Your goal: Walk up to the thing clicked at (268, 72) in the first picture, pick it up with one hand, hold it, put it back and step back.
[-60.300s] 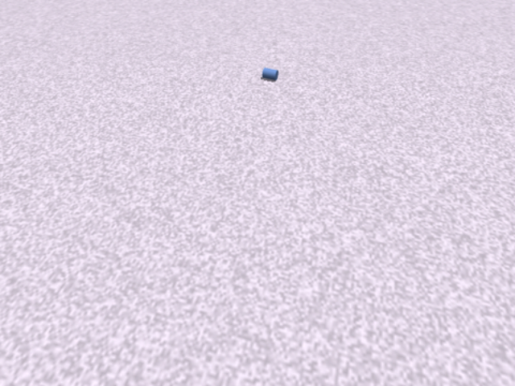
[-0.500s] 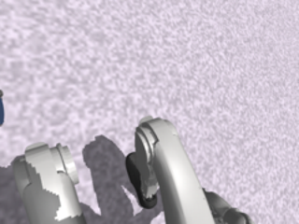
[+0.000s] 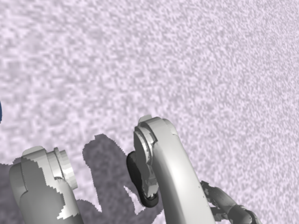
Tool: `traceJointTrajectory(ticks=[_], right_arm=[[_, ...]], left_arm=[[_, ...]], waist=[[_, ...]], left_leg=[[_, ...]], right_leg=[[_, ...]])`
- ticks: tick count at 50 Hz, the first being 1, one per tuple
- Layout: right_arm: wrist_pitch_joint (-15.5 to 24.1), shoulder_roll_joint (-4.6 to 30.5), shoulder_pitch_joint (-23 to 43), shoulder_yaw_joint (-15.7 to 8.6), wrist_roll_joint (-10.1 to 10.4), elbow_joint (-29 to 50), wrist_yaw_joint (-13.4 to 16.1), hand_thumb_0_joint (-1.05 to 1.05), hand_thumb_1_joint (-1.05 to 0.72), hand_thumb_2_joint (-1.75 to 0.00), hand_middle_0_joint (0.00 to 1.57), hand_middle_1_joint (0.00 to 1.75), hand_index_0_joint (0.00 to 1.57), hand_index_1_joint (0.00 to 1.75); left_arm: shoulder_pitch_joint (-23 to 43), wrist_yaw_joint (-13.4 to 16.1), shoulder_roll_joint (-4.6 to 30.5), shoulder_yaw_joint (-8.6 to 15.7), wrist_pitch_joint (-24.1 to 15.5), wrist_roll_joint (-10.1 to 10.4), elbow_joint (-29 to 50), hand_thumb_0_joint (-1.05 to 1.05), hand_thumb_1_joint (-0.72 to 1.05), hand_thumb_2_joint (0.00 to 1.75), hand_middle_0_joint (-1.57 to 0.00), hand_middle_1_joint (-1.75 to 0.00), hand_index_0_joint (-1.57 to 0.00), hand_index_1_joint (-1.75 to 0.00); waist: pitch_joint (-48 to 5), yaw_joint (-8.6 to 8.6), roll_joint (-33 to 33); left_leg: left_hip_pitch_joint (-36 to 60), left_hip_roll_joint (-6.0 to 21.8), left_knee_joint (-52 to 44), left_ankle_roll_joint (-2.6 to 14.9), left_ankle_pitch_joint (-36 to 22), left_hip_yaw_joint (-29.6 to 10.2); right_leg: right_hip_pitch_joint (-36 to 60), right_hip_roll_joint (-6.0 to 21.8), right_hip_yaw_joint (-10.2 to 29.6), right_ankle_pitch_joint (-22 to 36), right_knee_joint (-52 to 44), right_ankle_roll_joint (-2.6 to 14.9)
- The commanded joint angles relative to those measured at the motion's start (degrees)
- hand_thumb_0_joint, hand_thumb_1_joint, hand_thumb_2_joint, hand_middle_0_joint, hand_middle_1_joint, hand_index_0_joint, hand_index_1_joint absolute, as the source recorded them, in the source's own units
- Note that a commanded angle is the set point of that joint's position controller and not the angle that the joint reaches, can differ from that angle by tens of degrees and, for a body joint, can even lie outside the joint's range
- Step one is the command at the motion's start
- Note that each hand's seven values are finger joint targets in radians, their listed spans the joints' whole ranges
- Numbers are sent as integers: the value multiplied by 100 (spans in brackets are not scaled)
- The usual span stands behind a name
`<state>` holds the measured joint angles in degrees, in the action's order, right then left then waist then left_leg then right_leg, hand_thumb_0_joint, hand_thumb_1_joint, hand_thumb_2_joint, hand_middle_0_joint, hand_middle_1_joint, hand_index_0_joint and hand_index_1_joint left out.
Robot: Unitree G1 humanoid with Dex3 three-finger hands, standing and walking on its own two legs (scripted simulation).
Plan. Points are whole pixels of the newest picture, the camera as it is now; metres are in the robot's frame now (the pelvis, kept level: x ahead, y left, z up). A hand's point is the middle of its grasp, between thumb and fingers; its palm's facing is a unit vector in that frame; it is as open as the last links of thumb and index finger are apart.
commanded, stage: close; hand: left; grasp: from above
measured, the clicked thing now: out of the picture +0.44 +0.32 -0.26
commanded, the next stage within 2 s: settle in 0.80 s
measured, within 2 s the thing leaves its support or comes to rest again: leaves its support in 1.30 s
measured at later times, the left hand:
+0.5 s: hand out of the picture +0.42 +0.31 -0.23, palm faces -0.47 -0.05 -0.88, open 9.7 cm
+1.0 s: hand out of the picture +0.42 +0.31 -0.23, palm faces -0.47 -0.06 -0.88, open 9.7 cm
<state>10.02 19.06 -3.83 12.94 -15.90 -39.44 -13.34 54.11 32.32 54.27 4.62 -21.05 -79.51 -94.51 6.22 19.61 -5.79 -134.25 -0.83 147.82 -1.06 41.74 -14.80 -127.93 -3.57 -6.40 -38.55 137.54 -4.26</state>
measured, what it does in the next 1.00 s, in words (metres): stands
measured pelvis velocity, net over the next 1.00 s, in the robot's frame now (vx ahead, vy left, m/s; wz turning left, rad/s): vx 0.00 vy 0.00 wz -0.01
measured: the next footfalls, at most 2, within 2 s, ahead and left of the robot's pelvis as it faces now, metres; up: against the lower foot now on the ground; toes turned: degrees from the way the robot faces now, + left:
none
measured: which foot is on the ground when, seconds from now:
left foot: down 0.00-1.00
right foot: down 0.00-1.00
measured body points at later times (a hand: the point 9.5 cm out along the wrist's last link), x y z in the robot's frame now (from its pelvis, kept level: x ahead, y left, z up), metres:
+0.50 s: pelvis +0.00 +0.00 +0.00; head +0.25 +0.13 +0.35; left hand +0.44 +0.32 -0.18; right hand +0.07 -0.26 -0.07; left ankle +0.06 +0.13 -0.26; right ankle +0.12 -0.13 -0.26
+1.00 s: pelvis +0.00 +0.00 +0.00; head +0.24 +0.13 +0.35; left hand +0.44 +0.32 -0.18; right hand +0.07 -0.26 -0.06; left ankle +0.06 +0.13 -0.26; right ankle +0.12 -0.13 -0.26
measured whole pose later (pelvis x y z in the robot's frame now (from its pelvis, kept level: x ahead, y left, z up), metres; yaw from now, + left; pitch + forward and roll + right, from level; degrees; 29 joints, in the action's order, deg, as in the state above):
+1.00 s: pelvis +0.00 +0.00 +0.00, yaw +0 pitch +27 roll -14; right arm 9.5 18.7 -4.5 13.9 -16.8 -40.6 -12.6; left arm 54.1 34.6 54.3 2.5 -20.9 -79.8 -94.6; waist 6.1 19.4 -6.2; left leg -134.2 -0.6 147.8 -1.1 41.4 -15.0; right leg -128.0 -3.7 -6.7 -37.9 137.2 -4.0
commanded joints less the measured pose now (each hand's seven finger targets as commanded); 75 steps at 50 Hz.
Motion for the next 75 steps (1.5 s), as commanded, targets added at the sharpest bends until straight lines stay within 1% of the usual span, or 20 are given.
traceJointTrajectory(ticks=[1,2,10,17,30,32,37,39,40,45,48,53,59,63,65,66,68,70,73,75], right_arm=[[-69,1814,-929,-568,-43,22,106,0,-89,-90,20,30,20,30],[-83,1835,-1014,-546,-74,23,102,0,-89,-90,20,30,20,30],[-112,1711,-984,-529,-93,-237,149,0,-89,-89,20,30,20,30],[-41,1734,-947,-487,-58,-257,137,0,-89,-89,20,30,20,30],[29,1847,-978,-515,-55,-37,100,0,-89,-90,20,30,20,30],[15,1794,-942,-500,-78,-124,112,0,-89,-90,20,30,20,30],[3,1773,-1023,-509,-54,-172,128,0,-89,-90,20,30,20,30],[5,1759,-1004,-504,-45,-144,112,0,-89,-90,20,30,20,30],[-7,1794,-961,-517,-73,-118,132,0,-89,-90,20,30,20,30],[-33,1805,-958,-501,-55,-146,153,0,-89,-90,20,30,20,30],[-22,1827,-994,-473,-98,-78,142,0,-90,-90,20,30,20,30],[18,1779,-954,-509,-52,-110,140,0,-91,-90,20,30,20,30],[-18,1822,-1112,-670,33,-10,115,0,-90,-90,20,30,20,30],[-30,1761,-1187,-857,110,-40,60,0,-90,-90,20,30,20,30],[-55,1748,-1134,-1013,227,107,58,0,-90,-90,20,30,20,30],[-106,1710,-1228,-1099,267,-11,64,0,-90,-90,20,30,20,30],[-156,1645,-1255,-1212,404,17,49,0,-90,-90,20,30,20,30],[-238,1571,-1303,-1342,538,11,80,0,-90,-90,20,30,20,30],[-377,1463,-1339,-1375,668,-12,111,0,-89,-90,20,30,20,30],[-451,1424,-1446,-1383,701,-18,151,0,-89,-90,20,30,20,30]], left_arm=[[1236,271,1240,84,-207,12,714,0,39,54,-77,-43,-77,-43],[1292,302,1263,77,-223,-19,743,0,40,53,-78,-42,-78,-43],[1380,519,1128,-47,-108,45,886,0,46,52,-84,-39,-83,-40],[1284,543,963,-231,69,52,434,0,48,50,-85,-37,-84,-37],[1319,425,1196,16,5,50,627,0,43,54,-87,-31,-83,-35],[1312,432,1003,-90,-4,134,478,0,44,53,-88,-30,-84,-34],[1492,422,1167,-67,-27,92,803,0,44,53,-88,-30,-84,-34],[1205,399,972,-153,14,88,459,0,44,54,-88,-30,-84,-34],[1243,446,1076,-36,-8,129,598,0,43,56,-89,-28,-84,-34],[1322,406,1031,-160,-11,103,518,0,45,54,-90,-28,-85,-33],[1314,438,1190,-45,-14,67,599,0,58,54,-101,-38,-99,-40],[1426,394,1155,-82,71,98,762,0,61,56,-103,-40,-101,-42],[1413,347,1426,334,93,81,1548,0,66,60,-107,-40,-105,-42],[1438,226,1314,444,157,160,2159,0,71,60,-110,-40,-108,-42],[1296,146,1495,619,215,201,2635,0,73,62,-113,-40,-110,-42],[1065,78,1159,534,268,265,2764,0,75,62,-114,-38,-112,-41],[1157,-85,1006,445,340,361,2908,0,77,62,-116,-35,-113,-39],[1248,-231,946,426,421,409,3362,0,79,63,-118,-35,-115,-38],[1369,-544,537,94,510,452,3104,0,81,64,-121,-31,-116,-35],[1276,-759,456,58,539,475,2869,0,82,60,-120,-31,-117,-34]], waist=[[-3546,164,2562],[-3572,230,2637],[-3627,122,2674],[-3345,192,2582],[-3462,202,2540],[-3403,236,2520],[-3646,167,2802],[-3402,216,2605],[-3517,196,2511],[-3313,217,2597],[-3484,207,2564],[-3507,149,2758],[-4066,-16,3202],[-4192,-44,3404],[-4532,-233,3555],[-4632,-318,3622],[-4592,-295,3585],[-4931,-445,3707],[-4707,-377,3286],[-4435,-369,2904]], left_leg=[[2903,122,-1607,119,-1305,692],[2974,117,-1580,115,-1384,718],[2778,143,-1630,134,-1136,743],[2703,127,-1638,142,-1060,698],[2770,118,-1595,137,-1237,683],[2702,121,-1629,144,-1142,678],[2883,129,-1687,116,-1192,682],[2752,119,-1589,140,-1204,704],[2734,122,-1616,141,-1252,684],[2742,124,-1743,117,-1056,641],[2823,126,-1650,131,-1242,657],[2835,125,-1649,112,-1083,703],[3214,91,-1736,46,-1487,702],[3334,70,-1739,41,-1633,808],[3530,73,-1809,21,-1665,844],[3543,32,-1886,25,-1732,910],[3515,40,-2015,29,-1579,876],[3695,26,-2186,41,-1587,930],[3412,15,-2248,109,-1392,939],[3216,-26,-2267,158,-1401,961]], right_leg=[[1784,-152,-836,1350,-1093,522],[1800,-145,-847,1436,-1072,501],[1784,-185,-732,1253,-1162,535],[1509,-146,-805,1204,-1076,544],[1641,-141,-834,1336,-1078,530],[1666,-152,-836,1247,-1145,543],[1706,-154,-801,1304,-1109,535],[1649,-146,-822,1358,-1078,515],[1736,-160,-838,1373,-1130,518],[1520,-153,-864,1136,-1113,548],[1692,-144,-861,1334,-1097,513],[1584,-139,-800,1223,-1074,553],[1614,-102,-829,1490,-1011,603],[1570,-66,-779,1611,-1039,585],[1602,-34,-686,1618,-1050,643],[1613,-11,-662,1648,-1128,638],[1412,14,-637,1525,-1144,669],[1453,49,-547,1531,-1240,655],[1294,57,-481,1399,-1367,672],[1379,88,-462,1415,-1488,645]])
